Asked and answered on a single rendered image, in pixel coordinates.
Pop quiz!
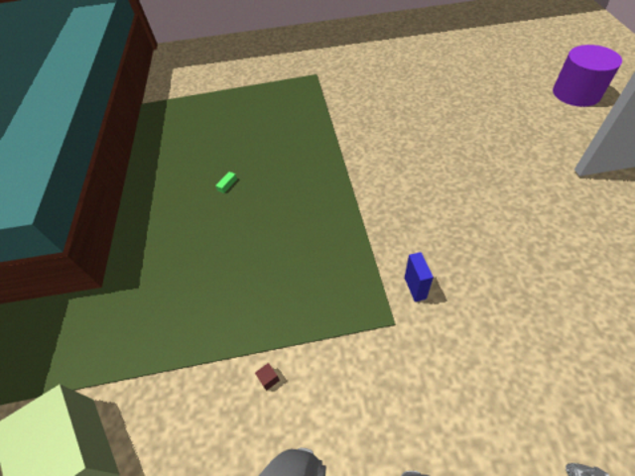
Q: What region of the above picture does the bed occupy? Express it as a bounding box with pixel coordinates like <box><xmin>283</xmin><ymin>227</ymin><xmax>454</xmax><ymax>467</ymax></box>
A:
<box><xmin>0</xmin><ymin>0</ymin><xmax>158</xmax><ymax>303</ymax></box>

